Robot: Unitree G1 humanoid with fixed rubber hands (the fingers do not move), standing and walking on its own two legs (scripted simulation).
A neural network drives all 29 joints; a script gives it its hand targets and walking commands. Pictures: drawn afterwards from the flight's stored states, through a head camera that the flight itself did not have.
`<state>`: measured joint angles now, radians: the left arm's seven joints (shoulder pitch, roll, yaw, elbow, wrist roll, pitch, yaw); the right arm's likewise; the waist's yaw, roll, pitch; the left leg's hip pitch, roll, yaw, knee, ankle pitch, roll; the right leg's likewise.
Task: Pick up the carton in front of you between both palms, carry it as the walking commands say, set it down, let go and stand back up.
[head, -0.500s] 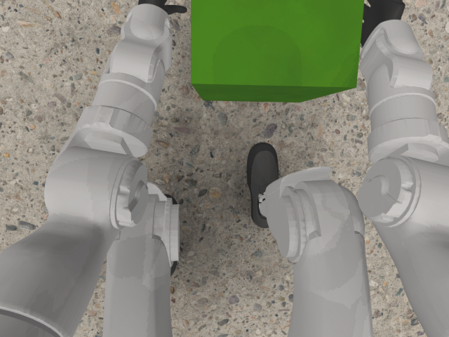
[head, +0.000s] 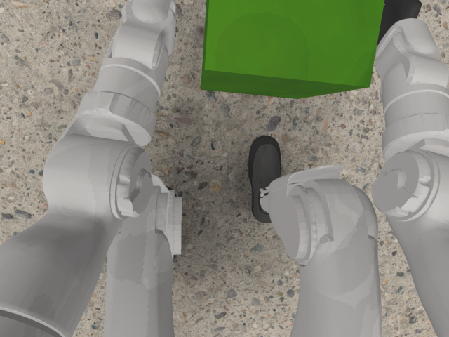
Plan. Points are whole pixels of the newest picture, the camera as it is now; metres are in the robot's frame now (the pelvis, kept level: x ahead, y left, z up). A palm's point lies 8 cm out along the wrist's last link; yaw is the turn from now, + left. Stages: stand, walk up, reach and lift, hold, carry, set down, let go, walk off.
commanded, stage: set down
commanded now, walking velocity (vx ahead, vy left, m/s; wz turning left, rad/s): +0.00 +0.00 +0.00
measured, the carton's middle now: (271, 24) +0.51 -0.13 -0.25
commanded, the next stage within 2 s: let go in 1.38 s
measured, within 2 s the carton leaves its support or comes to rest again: rests again in 0.06 s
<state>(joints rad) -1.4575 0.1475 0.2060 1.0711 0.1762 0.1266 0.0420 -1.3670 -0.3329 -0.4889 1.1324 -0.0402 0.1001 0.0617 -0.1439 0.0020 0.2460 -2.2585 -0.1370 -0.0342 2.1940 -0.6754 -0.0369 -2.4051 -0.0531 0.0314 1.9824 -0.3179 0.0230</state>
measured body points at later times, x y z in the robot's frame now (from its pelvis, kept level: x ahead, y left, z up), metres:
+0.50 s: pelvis +0.00 +0.00 +0.01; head +0.37 -0.03 +0.26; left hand +0.58 +0.06 -0.15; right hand +0.49 -0.31 -0.16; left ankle +0.08 +0.12 -0.35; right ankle +0.17 -0.14 -0.35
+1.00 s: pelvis +0.02 -0.01 +0.12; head +0.34 -0.04 +0.44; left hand +0.59 +0.07 +0.01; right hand +0.48 -0.31 +0.00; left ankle +0.08 +0.12 -0.35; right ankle +0.17 -0.14 -0.35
